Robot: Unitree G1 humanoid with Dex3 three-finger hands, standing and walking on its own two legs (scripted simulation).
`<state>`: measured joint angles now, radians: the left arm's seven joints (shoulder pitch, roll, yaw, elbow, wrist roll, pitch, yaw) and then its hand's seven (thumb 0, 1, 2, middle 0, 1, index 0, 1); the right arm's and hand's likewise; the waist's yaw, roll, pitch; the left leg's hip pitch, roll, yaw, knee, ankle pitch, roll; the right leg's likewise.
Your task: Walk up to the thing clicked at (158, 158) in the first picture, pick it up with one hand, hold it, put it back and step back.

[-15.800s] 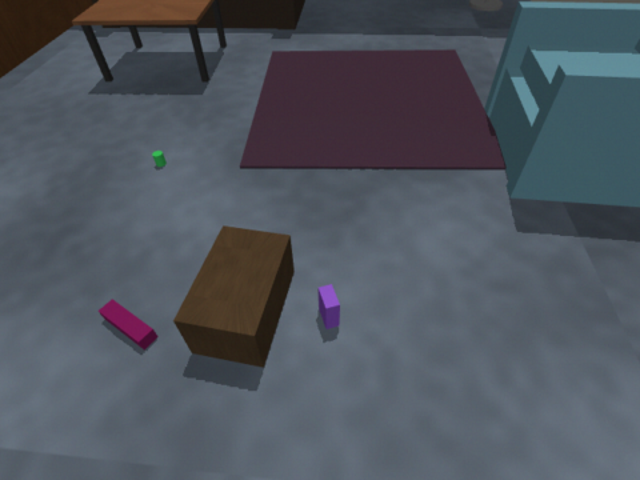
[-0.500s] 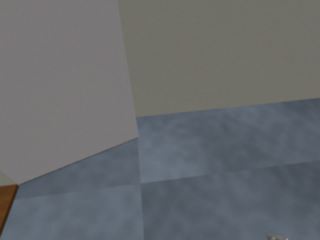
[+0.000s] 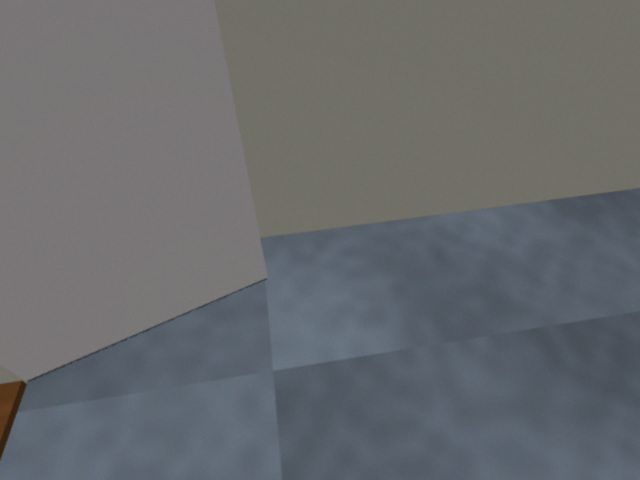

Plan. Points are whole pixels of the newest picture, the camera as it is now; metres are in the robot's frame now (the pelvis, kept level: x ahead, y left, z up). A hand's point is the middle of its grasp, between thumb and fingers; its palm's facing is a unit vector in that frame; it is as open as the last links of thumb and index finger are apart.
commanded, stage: stand
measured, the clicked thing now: out of the picture -0.57 -1.41 -0.75
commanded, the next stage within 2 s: walk up in 0.76 s
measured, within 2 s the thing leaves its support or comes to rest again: neither
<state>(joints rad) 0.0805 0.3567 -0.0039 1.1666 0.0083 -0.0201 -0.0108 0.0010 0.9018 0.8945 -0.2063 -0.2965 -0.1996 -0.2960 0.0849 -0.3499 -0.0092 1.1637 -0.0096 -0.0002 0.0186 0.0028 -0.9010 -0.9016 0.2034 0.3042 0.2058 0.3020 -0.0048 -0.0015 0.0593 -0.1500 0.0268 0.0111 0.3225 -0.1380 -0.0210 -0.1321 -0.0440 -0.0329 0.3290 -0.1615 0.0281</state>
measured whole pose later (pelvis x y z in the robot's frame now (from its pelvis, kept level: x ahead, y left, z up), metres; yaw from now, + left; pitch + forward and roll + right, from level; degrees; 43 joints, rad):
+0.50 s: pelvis +0.01 -0.01 +0.00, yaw +0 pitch -2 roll +0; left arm 0.09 0.35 0.00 1.15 0.01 -0.01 -0.01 0.00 0.90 0.89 -0.21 -0.30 -0.20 -0.30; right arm 0.08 -0.35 0.00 1.14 -0.01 -0.01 0.01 0.00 -0.90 -0.90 0.20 0.30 0.21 0.30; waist 0.00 0.01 0.05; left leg -0.13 0.04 0.00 0.31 -0.15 -0.03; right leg -0.12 -0.03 -0.04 0.32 -0.17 0.02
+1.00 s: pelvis +0.00 +0.04 -0.01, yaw -14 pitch +0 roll -1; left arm 0.24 0.37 0.05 0.92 0.04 0.03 0.00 0.00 0.90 0.89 -0.21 -0.30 -0.20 -0.30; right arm 0.01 -0.40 -0.08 0.88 -0.01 0.05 0.05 0.00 -0.90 -0.90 0.20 0.30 0.20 0.30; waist 0.04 0.02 0.13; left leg -0.32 -0.02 -0.08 0.68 -0.43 -0.01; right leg -0.28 0.03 0.21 0.44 -0.17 0.06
